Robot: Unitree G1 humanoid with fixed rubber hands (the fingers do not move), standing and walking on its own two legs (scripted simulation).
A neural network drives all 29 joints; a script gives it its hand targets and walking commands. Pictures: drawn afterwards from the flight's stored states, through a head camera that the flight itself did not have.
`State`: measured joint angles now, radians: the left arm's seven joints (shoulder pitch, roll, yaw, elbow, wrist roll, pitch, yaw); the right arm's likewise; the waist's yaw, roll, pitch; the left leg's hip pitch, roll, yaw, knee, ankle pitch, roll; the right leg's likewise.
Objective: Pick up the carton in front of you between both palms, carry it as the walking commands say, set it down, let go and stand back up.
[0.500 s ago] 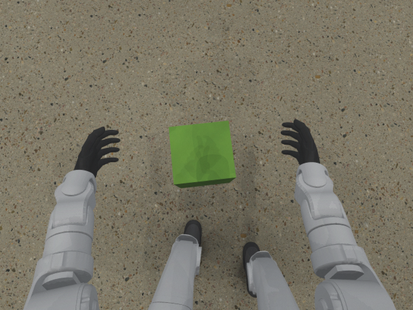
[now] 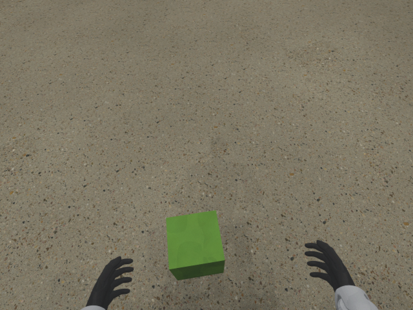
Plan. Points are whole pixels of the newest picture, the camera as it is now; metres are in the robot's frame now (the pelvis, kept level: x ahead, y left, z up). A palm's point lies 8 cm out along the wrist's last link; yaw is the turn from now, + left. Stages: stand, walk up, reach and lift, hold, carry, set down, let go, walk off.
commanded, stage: let go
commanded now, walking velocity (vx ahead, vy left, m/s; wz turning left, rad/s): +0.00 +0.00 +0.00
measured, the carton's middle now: (196, 246) +0.41 +0.10 -0.65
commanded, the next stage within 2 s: stand in 0.50 s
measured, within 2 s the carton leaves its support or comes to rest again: neither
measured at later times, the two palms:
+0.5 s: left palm (99, 290) +0.18 +0.24 -0.06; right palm (350, 289) +0.18 -0.23 -0.07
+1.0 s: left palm (72, 303) +0.16 +0.30 -0.10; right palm out of the picture +0.14 -0.27 -0.08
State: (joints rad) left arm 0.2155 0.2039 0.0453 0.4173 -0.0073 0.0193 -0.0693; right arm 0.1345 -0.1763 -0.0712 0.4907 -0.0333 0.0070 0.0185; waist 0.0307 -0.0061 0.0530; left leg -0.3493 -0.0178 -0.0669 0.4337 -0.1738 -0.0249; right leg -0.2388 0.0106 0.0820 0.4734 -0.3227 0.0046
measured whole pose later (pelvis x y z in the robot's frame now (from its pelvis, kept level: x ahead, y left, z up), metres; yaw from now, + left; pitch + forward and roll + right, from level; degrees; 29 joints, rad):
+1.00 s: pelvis +0.02 +0.02 +0.00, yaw -2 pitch +0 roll +0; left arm 0.21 0.36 0.04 0.70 0.04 0.01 0.02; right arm 0.15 -0.31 -0.05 0.81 -0.04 0.00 -0.02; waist -0.01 -0.05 0.01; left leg -0.26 -0.02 -0.02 0.54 -0.29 0.01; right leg -0.11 0.00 0.10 0.48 -0.37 0.03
